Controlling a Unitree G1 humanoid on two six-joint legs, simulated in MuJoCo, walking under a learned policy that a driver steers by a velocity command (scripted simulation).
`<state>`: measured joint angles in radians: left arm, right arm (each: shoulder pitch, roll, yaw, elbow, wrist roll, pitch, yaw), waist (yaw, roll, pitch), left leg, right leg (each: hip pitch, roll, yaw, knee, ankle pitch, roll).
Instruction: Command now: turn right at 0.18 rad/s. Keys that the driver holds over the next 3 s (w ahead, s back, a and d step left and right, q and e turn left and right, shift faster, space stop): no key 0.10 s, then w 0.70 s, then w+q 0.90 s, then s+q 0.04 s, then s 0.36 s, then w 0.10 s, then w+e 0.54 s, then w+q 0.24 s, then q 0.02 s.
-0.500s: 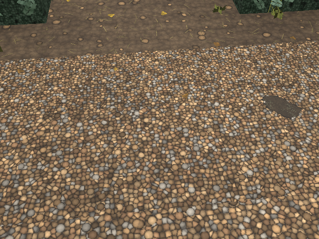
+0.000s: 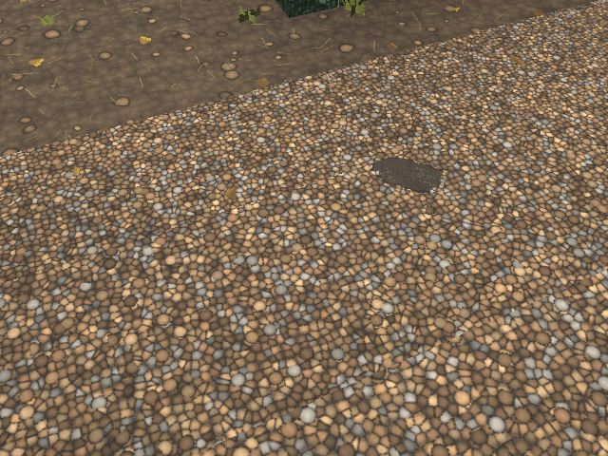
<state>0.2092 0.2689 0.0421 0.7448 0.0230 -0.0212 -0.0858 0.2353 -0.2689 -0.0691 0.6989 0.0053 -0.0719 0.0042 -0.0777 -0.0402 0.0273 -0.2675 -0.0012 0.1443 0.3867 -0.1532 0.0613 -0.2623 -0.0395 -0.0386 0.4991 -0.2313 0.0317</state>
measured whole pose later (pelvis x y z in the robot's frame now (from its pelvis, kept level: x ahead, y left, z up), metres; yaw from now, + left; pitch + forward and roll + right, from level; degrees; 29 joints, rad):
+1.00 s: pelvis +0.36 -0.03 +0.00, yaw +4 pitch -1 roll -3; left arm 0.32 0.18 0.03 0.98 0.06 -0.10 0.00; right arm 0.28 -0.23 -0.02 0.95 -0.09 -0.09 0.06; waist 0.02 0.05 0.06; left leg -0.49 0.08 -0.06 1.12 -0.32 0.12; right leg -0.18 0.08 -0.11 0.36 -0.16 -0.07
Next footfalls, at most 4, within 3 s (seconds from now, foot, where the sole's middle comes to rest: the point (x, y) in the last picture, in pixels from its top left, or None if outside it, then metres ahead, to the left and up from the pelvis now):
0.80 right None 0.43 -0.12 -0.78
1.46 left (193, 368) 0.77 0.23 -0.95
1.80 right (240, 267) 1.09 0.11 -0.95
2.14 left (190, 326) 0.90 0.25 -0.95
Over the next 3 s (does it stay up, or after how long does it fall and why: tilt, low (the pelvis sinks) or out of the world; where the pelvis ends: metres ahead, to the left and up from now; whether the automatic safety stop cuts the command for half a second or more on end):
stays up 1.23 0.12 -0.20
